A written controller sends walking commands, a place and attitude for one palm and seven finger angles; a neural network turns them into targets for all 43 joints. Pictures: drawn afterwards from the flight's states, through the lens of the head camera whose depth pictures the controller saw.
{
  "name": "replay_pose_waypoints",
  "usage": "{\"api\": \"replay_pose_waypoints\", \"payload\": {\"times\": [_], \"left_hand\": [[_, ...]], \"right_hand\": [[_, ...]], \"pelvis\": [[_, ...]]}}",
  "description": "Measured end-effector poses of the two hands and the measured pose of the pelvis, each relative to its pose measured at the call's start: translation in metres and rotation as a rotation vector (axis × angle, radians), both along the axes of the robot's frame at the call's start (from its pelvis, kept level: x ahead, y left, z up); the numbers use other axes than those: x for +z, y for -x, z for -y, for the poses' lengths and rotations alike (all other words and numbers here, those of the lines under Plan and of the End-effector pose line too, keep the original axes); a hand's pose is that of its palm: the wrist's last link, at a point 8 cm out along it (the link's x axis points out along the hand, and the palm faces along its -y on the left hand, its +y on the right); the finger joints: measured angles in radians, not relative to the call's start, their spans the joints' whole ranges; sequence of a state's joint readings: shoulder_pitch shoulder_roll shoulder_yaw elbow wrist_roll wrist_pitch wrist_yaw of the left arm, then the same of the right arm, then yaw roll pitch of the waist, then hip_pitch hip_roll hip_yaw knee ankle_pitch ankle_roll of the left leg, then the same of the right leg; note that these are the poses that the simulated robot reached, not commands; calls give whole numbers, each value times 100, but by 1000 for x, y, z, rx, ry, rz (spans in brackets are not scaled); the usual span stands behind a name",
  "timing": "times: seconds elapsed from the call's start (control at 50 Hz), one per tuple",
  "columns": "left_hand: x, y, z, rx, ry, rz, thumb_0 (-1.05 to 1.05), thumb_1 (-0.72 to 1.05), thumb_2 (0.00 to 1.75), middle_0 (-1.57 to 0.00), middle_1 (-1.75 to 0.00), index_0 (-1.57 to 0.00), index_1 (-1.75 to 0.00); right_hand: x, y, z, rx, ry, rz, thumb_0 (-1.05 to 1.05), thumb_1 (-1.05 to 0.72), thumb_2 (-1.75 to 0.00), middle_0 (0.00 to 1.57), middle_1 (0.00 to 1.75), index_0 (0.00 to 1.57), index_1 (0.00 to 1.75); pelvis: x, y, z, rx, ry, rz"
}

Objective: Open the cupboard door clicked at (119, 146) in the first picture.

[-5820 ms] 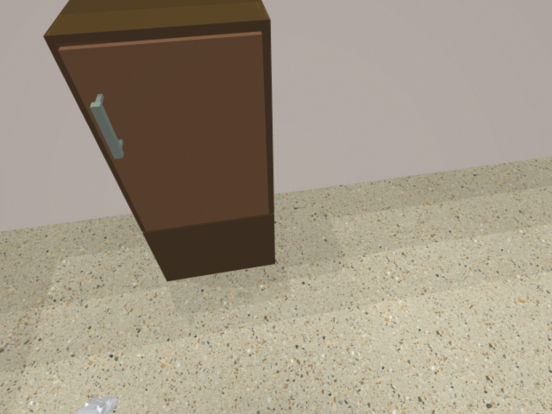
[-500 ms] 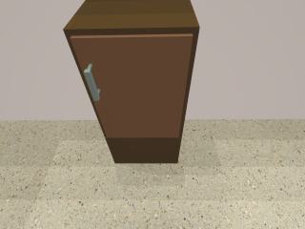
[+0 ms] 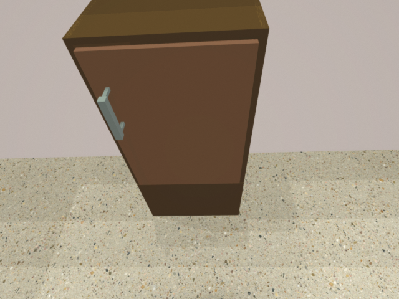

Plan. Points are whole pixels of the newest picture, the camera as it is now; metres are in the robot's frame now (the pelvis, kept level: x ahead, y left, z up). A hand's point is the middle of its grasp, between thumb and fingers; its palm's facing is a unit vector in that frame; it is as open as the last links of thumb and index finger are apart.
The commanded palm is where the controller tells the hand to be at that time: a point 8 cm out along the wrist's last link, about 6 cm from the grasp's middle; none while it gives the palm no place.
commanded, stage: come to a stop and stand still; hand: left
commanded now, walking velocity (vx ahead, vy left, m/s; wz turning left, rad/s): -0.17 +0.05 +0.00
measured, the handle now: (113, 114) +0.55 +0.27 +0.03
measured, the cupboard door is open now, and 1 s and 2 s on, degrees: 0 0 0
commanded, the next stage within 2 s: look again from close up in 0.92 s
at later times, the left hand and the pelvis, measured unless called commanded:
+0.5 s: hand out of the picture -0.01 +0.22 -0.17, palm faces +0.04 -0.98 -0.21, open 7.3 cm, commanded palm none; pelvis -0.02 +0.04 +0.00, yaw +0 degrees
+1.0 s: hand out of the picture -0.05 +0.21 -0.16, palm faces +0.04 -0.98 -0.19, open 7.4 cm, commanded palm none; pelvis -0.04 +0.05 +0.01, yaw +1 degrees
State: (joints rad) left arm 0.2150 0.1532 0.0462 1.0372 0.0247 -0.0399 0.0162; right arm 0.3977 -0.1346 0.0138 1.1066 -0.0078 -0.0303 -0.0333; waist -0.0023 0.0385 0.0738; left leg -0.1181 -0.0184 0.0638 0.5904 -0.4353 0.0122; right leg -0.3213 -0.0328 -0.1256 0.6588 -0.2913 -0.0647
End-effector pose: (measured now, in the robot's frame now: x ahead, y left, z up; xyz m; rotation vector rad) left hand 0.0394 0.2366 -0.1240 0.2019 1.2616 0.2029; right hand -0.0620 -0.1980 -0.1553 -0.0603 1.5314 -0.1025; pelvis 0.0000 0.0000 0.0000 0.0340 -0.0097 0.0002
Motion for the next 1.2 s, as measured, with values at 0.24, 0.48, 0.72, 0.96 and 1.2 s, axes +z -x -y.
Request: {"api": "replay_pose_waypoints", "payload": {"times": [0.24, 0.48, 0.72, 0.96, 1.2], "left_hand": [[10, -3, 1, 17, 2, 26, 0, 94, 90, -20, -29, -20, -30], [-14, 49, -27, 17, 55, -44, 0, 92, 90, -20, -29, -20, -30], [5, 81, -56, 33, 10, -52, 0, 91, 90, -20, -29, -20, -30], [0, 103, -31, 37, 63, -122, 1, 91, 90, -20, -29, -20, -30], [-4, 77, -15, 19, 85, -108, 2, 93, 90, -20, -29, -20, -30]], "right_hand": [[17, -90, 26, 34, 68, 177, 2, -94, -90, 20, 30, 20, 30], [28, -104, 1, 49, 120, 355, 0, -91, -90, 20, 30, 20, 30], [20, -60, -25, 72, 69, 286, 0, -93, -90, 21, 30, 20, 30], [18, -25, -26, 43, 52, 193, 0, -91, -90, 20, 30, 20, 30], [20, -11, -24, 16, 49, 119, 0, -90, -90, 20, 30, 20, 30]], "pelvis": [[14, 5, 0, 21, -14, 6], [3, 21, -36, 1, 34, 49], [10, 41, -55, 23, 25, 27], [12, 40, -48, 19, 22, 13], [14, 28, -38, 18, 20, -1]]}}
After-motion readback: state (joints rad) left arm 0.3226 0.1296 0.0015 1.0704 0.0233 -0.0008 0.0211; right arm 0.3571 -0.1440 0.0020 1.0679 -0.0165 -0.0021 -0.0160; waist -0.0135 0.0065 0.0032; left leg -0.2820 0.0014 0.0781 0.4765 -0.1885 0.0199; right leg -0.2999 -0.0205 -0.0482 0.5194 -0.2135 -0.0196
